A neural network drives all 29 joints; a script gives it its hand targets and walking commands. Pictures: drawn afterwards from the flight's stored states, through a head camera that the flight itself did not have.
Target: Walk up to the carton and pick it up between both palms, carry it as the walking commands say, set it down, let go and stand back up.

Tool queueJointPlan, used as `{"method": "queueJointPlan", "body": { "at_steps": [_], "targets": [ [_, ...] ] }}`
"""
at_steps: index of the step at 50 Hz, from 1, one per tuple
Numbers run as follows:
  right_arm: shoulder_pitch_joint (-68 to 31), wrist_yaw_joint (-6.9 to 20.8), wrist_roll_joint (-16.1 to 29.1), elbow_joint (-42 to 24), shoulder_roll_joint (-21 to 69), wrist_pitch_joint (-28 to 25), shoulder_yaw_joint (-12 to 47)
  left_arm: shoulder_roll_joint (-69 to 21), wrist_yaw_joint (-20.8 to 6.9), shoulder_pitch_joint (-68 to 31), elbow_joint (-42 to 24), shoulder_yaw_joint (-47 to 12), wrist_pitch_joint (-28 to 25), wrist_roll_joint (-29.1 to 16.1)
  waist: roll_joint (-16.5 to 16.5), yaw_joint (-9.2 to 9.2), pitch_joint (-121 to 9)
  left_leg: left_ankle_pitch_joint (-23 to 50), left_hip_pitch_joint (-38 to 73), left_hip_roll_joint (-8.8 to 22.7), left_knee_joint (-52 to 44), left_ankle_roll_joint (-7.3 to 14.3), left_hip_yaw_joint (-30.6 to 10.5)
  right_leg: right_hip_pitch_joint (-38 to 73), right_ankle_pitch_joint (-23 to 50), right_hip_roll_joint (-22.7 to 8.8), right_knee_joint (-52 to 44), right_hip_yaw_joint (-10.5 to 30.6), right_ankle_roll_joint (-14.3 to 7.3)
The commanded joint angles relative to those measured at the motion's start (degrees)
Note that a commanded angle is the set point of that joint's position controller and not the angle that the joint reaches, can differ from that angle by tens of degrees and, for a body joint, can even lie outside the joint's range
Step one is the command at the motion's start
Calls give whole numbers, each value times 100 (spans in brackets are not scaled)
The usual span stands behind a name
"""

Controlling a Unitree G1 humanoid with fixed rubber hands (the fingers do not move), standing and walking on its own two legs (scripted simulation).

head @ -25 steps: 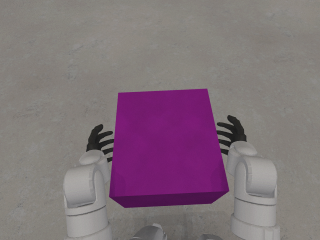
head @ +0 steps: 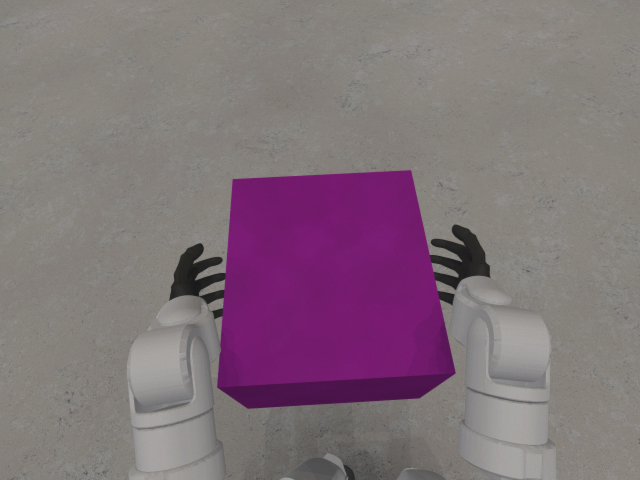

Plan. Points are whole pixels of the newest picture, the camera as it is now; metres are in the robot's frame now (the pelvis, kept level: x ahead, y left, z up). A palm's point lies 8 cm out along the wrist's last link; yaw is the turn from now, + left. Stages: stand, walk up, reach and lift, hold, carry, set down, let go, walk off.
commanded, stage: carry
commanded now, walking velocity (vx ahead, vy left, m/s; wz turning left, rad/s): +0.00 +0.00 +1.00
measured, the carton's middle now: (328, 291) +0.35 +0.02 -0.02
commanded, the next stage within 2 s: none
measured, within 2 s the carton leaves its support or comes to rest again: neither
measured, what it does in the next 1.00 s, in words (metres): steps to the left, turning left: left foot, then right foot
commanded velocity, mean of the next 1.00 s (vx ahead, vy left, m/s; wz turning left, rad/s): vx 0.00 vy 0.00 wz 1.00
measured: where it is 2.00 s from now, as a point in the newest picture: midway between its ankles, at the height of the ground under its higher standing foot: outside the picture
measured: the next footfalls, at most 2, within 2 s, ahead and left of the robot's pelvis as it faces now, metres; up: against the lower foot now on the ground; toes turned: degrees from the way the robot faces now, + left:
left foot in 0.24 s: +0.04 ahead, +0.21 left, +0.00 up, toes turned +9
right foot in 0.44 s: +0.09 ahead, -0.01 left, +0.00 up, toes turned +22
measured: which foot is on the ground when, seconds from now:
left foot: up 0.00-0.22, down 0.24-0.46, up 0.48-0.72, down 0.74-1.00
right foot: down 0.00-0.24, up 0.26-0.42, down 0.44-0.74, up 0.76-1.00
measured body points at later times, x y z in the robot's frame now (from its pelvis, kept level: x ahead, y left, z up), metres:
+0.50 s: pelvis +0.01 +0.09 -0.01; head +0.06 +0.09 +0.43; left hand +0.18 +0.38 +0.06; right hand +0.35 +0.11 +0.04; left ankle -0.01 +0.20 -0.71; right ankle +0.05 -0.02 -0.72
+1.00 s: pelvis -0.02 +0.24 -0.01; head +0.03 +0.30 +0.43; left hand +0.00 +0.58 +0.04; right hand +0.28 +0.42 +0.03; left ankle -0.09 +0.27 -0.72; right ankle +0.10 +0.18 -0.66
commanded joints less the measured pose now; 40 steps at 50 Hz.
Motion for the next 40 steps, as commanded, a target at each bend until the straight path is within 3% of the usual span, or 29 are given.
{"method": "queueJointPlan", "body": {
  "at_steps": [1,2,4,5,7,9,10,11,12,13,14,15,16,17,20,21,22,23,24,25,29,33,34,35,36,37,38,39,40],
  "targets": [
    [-2863,1925,2451,-979,5303,17,4266,-5768,-2164,-3189,-753,-4230,-253,-2872,-1988,-345,-3790,-1770,-1428,1297,2150,-362,1136,4122,4111,-3186,-697,921,-1135],
    [-3062,1937,2650,-1142,5320,-7,4293,-5716,-2166,-3399,-1072,-4292,-295,-2952,-1547,-337,-3516,-1496,-1553,1465,2189,-309,1178,4093,4941,-2994,-323,534,-1110],
    [-3222,2058,2912,-1183,5208,133,4440,-5766,-2112,-2944,-602,-4092,-195,-2754,-1327,-307,-3173,-1280,-1069,1378,1841,-293,1635,3554,5300,-2740,18,-178,-952],
    [-3278,2124,2997,-1165,5192,87,4426,-5608,-2034,-3077,-838,-4109,-246,-2630,-971,-240,-3191,-1169,-1048,1264,1491,-299,1779,3593,5037,-2614,14,-442,-847],
    [-2656,2200,2943,-480,5318,191,4194,-5450,-1928,-3552,-1253,-4194,-197,-2609,-998,-256,-2861,-1030,-354,1229,842,-182,2178,2766,4362,-2509,271,-1115,-521],
    [-2273,2268,2786,-95,5226,304,4049,-5436,-1908,-3223,-899,-4114,-66,-2414,-621,-313,-2894,-159,412,1066,41,-93,2273,2105,3767,-2340,1120,-1343,-168],
    [-2325,2280,2823,-26,5269,321,3947,-5256,-1911,-3272,-849,-4028,-55,-2318,-823,-381,-2993,240,744,1057,-320,-47,2058,1884,3350,-2151,1625,-1454,-3],
    [-2293,2284,2880,-104,5245,309,4083,-5137,-1918,-2982,-697,-3930,-36,-2220,-262,-506,-2972,2925,1398,1490,-415,249,975,943,2583,-1686,2561,-1340,286],
    [-2326,2317,2817,164,5343,331,3988,-5240,-1962,-3325,-717,-4000,-25,-2303,1285,-449,-2924,6570,2157,2330,-248,655,-717,-470,-851,-949,3319,-1194,539],
    [-2413,2269,2727,22,5203,311,3972,-5321,-2017,-2947,-235,-3934,2,-2204,1587,-392,-2623,8192,2353,2688,-183,961,-1659,-1206,-3147,-448,3277,-665,592],
    [-2257,2276,2637,142,5252,336,4036,-5419,-2065,-2817,-47,-3978,-14,-2298,765,-378,-2589,7449,2115,2608,-215,868,-1346,-997,-2877,-553,2932,-265,560],
    [-2632,2240,2670,-156,5229,292,4089,-5555,-2126,-2947,-32,-4024,-28,-2427,440,-445,-2550,6267,1935,2408,-504,833,-1600,-1041,-2862,-232,2598,-222,554],
    [-2605,2209,2591,-165,5343,280,4124,-5675,-2155,-3281,-199,-4127,-35,-2552,686,-415,-2468,4665,1632,2260,-881,878,-2199,-962,-2682,-94,2661,190,454],
    [-2764,2177,2668,-425,5398,214,4224,-5617,-2203,-3303,-330,-4114,-45,-2695,751,-388,-2544,4063,1504,2212,-957,957,-2347,-825,-2384,33,2144,277,370],
    [-3039,2109,2700,-720,5317,154,4339,-5699,-2192,-3204,-348,-3951,-177,-2668,501,-284,-3356,3251,1192,1831,-434,536,-1484,614,-1493,-62,869,528,57],
    [-3078,2088,2758,-793,5450,130,4366,-5808,-2192,-3148,-310,-4035,-196,-2740,412,-184,-3456,3143,621,1624,-88,215,-785,1449,-1014,-388,30,633,-131],
    [-2970,2063,2709,-698,5469,96,4394,-5684,-2233,-3188,-379,-4031,-240,-2794,-611,-17,-3671,1949,-645,1139,927,15,352,2972,1086,-1418,-1176,1226,-418],
    [-2944,2013,2663,-853,5384,48,4408,-5524,-2219,-3279,-486,-3995,-319,-2823,-2401,-153,-3615,-1658,-1782,753,1964,-230,1331,3876,3801,-2892,-926,1704,-843],
    [-3159,1994,2656,-1178,5297,-15,4499,-5625,-2275,-3235,-404,-3912,-290,-2811,-2143,-240,-3507,-1896,-1827,1398,2922,-279,1563,3422,4089,-3515,-1023,1250,-1119],
    [-3353,1945,2652,-1078,5277,70,4469,-5622,-2295,-3126,-130,-3748,-225,-2706,-2006,-244,-3186,-1899,-1955,1530,3218,-290,1592,3387,3906,-3560,-1102,1048,-1181],
    [-3420,2003,2947,-958,5307,132,4511,-5587,-2264,-3324,-67,-3709,-233,-2691,-1559,-266,-2503,-1283,-1583,1615,2475,-398,2020,3259,4946,-2771,-338,-746,-583],
    [-2608,2019,2771,-368,5217,178,4261,-5262,-2151,-3371,-484,-3786,-239,-2554,-1420,-269,-2849,-679,-440,1228,421,-183,2673,3128,5460,-2382,612,-1719,-77],
    [-2550,1994,2769,-273,5297,229,4285,-5226,-2188,-3146,-394,-3635,-210,-2505,-1899,-243,-2930,-286,-144,1052,429,-258,2942,3009,5551,-2259,976,-1793,-32],
    [-2454,2047,2782,-233,5211,290,4228,-5299,-2130,-3032,-356,-3739,-178,-2501,-1362,-372,-3192,257,571,871,-629,-286,2956,2797,5583,-2216,1976,-1843,108],
    [-2270,2094,2872,-149,5301,270,4197,-5177,-2111,-3376,-625,-3708,-216,-2505,-904,-583,-3161,2041,1852,1185,-1013,-11,1734,1290,4413,-1966,3274,-1610,394],
    [-2470,2162,2843,-134,5388,230,4265,-5399,-2111,-3458,-538,-3876,-204,-2462,1283,-454,-2958,7480,3078,2306,-546,559,-245,-1128,-1010,-1019,4239,-1464,707],
    [-2125,2187,2748,109,5431,263,4094,-5433,-2143,-3296,-312,-3953,-191,-2474,1654,-413,-2949,10061,3742,2510,285,831,-1104,-2113,-3113,-554,4726,-571,673],
    [-2374,2152,2629,-110,5391,190,4083,-5630,-2174,-3326,-183,-4059,-218,-2515,930,-393,-2753,10127,3432,2713,205,650,-756,-2135,-2867,-647,4999,-292,620],
    [-2479,2157,2705,-253,5335,182,4106,-5601,-2129,-3215,-191,-4060,-244,-2480,656,-445,-2817,8901,3599,2470,9,592,-642,-2363,-2391,-638,4621,-164,577]
  ]
}}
